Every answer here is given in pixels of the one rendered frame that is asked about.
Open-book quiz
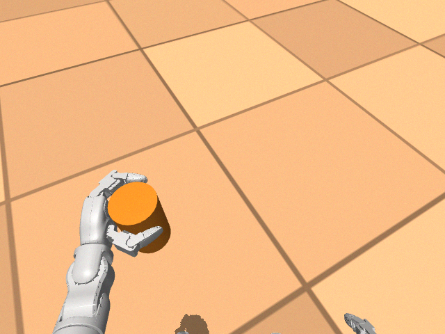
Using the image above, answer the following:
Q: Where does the right robot hand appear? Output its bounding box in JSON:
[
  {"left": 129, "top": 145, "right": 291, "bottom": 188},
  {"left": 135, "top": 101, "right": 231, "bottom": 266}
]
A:
[{"left": 344, "top": 313, "right": 376, "bottom": 334}]

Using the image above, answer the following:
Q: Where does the can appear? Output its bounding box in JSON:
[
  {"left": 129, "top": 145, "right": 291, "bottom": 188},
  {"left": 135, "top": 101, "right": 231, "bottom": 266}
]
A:
[{"left": 108, "top": 182, "right": 171, "bottom": 253}]

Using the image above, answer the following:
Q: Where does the left robot arm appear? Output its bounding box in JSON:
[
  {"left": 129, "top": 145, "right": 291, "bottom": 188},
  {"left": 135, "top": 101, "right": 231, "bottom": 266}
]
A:
[{"left": 52, "top": 243, "right": 115, "bottom": 334}]

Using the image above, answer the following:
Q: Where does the left robot hand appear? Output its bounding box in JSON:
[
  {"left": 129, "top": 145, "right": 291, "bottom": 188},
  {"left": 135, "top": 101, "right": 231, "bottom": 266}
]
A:
[{"left": 79, "top": 170, "right": 163, "bottom": 257}]

